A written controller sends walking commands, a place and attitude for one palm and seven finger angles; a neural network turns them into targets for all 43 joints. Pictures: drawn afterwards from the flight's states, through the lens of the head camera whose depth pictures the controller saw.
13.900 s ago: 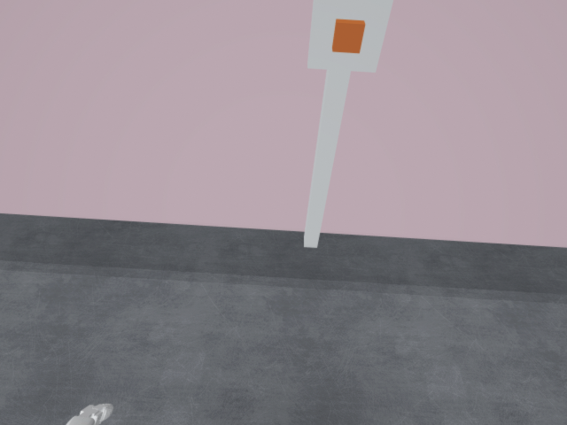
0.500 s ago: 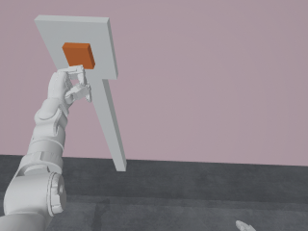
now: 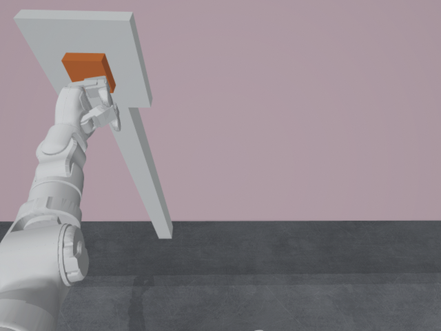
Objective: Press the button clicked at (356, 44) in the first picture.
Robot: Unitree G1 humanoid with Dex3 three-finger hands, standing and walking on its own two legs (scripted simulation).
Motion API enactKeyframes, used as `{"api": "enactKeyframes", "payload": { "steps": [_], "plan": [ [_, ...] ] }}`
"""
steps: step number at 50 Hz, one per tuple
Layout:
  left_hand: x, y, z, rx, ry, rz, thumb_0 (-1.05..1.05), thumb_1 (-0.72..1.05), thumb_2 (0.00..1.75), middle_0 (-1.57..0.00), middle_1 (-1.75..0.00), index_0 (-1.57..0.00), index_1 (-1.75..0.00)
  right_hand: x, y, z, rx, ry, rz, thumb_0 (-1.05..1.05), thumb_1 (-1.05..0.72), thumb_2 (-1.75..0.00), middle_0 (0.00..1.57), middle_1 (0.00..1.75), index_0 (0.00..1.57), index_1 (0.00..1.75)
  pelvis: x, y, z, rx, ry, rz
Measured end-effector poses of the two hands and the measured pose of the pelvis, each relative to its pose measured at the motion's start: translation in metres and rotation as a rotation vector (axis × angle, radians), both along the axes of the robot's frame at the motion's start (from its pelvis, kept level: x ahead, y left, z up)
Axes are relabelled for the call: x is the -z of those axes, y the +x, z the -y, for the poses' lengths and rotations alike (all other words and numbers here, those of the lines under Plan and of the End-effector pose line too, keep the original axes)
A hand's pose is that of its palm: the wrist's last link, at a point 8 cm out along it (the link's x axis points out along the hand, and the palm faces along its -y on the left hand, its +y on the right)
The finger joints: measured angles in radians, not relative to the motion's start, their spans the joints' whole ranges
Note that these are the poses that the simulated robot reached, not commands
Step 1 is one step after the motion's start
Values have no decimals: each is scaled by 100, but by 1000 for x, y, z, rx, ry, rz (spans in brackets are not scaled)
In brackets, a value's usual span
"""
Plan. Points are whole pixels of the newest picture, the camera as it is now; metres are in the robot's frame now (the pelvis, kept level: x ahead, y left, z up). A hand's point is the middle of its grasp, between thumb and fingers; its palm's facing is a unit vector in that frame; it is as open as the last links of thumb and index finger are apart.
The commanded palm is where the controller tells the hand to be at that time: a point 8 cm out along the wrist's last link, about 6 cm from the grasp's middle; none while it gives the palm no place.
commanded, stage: press the button with the knuckle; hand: left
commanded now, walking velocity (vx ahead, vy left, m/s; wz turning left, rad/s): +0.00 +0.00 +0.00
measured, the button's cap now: (91, 72) +0.54 +0.22 +0.17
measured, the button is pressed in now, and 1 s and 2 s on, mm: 0 12 0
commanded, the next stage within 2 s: hold the button down briefly in 0.62 s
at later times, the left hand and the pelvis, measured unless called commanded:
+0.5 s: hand (111, 105) +0.49 +0.18 +0.14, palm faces -0.04 -1.00 +0.00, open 3.0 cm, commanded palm +0.48 +0.23 +0.14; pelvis -0.01 +0.00 -0.01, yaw +1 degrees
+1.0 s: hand (109, 102) +0.49 +0.18 +0.14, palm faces -0.06 -1.00 -0.01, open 3.1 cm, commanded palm +0.50 +0.24 +0.14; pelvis -0.03 +0.01 -0.01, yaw +0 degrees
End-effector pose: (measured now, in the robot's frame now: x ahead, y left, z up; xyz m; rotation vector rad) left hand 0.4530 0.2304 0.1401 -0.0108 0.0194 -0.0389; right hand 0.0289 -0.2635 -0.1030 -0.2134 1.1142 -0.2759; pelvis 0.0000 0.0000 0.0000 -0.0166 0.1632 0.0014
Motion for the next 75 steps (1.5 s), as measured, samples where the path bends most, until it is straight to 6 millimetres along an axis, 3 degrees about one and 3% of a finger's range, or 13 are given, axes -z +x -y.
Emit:
{"api": "enactKeyframes", "payload": {
  "steps": [21,40,50,62,75],
  "plan": [
    [0,11,-3,-9,23,-16,2,81,92,-130,-150,-130,-150,4,-20,0,-2,-8,-48,1,-91,-90,21,30,21,30,5,-10,1,-14,-9,-29],
    [-1,22,-6,4,23,-21,2,77,94,-130,-150,-134,-150,3,-75,-3,28,-37,-140,1,-91,-90,21,30,21,30,11,-27,-5,-17,-21,-71],
    [-1,24,-9,17,21,-21,3,74,94,-130,-150,-137,-150,2,-89,-9,39,-38,-149,1,-91,-90,21,30,21,30,13,-32,-8,-12,-27,-80],
    [1,17,-12,15,6,0,3,72,92,-130,-150,-137,-150,3,-81,-13,24,-26,-124,1,-91,-90,21,30,21,30,14,-32,-11,-3,-24,-78],
    [1,3,-9,-15,-3,26,2,84,90,-130,-150,-131,-150,3,-34,-11,5,-2,-21,1,-91,-90,21,30,21,30,9,-17,-9,8,-13,-40]
  ]
}}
